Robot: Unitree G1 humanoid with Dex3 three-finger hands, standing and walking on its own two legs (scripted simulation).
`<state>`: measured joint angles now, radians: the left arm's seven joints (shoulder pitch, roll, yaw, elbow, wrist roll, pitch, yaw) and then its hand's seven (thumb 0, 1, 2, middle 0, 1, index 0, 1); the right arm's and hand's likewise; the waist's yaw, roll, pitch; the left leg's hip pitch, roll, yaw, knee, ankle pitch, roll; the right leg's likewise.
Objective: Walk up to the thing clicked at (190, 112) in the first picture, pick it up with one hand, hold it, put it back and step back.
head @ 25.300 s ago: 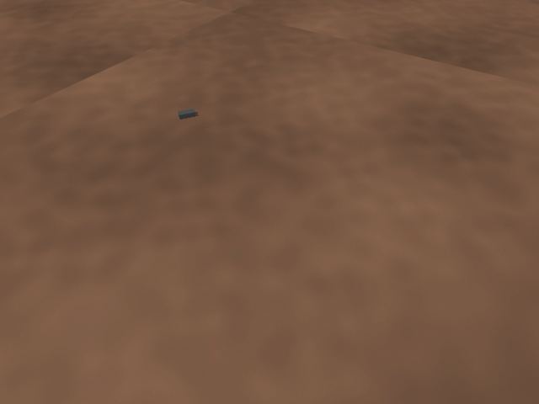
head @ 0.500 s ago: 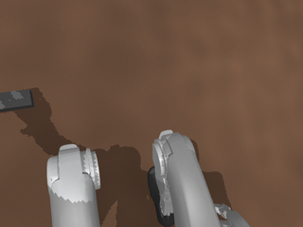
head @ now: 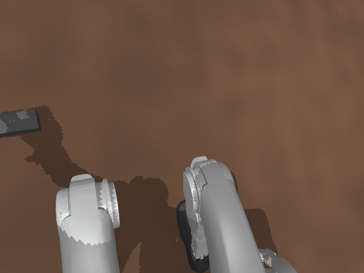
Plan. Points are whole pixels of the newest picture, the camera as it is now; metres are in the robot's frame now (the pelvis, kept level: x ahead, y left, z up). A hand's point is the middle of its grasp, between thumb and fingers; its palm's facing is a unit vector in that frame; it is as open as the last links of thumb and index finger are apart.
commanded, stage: rise first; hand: left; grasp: from above
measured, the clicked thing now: (13, 123) +0.46 +0.35 -0.30
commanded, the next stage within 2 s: approach in 0.26 s
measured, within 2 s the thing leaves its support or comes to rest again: neither
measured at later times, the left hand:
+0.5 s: hand out of the picture +0.42 +0.38 -0.17, palm faces -0.41 -0.11 -0.90, open 13.7 cm
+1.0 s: hand out of the picture +0.46 +0.34 -0.18, palm faces -0.40 -0.10 -0.91, open 13.7 cm
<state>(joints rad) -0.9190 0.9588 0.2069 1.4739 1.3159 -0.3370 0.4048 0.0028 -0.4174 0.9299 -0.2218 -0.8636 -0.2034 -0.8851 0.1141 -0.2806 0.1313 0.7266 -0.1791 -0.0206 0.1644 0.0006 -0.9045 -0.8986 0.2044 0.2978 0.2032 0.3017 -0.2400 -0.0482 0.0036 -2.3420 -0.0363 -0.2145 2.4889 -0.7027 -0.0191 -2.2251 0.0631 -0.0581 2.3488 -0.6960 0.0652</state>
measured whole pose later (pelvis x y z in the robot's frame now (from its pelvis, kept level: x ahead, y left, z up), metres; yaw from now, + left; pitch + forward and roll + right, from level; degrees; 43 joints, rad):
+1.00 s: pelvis +0.00 -0.01 +0.00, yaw +0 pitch +32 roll -11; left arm -0.99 0.92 0.19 1.53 1.26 -0.16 0.45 0.00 -0.47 0.96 -0.18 -0.94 -0.16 -0.95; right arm 0.18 -0.31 0.18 0.70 -0.15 -0.07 0.17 0.00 -0.90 -0.89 0.20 0.30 0.20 0.30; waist -0.32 -0.02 0.04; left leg -2.36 -0.02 -0.21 2.48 -0.69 -0.02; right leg -2.27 0.07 -0.05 2.35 -0.66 0.09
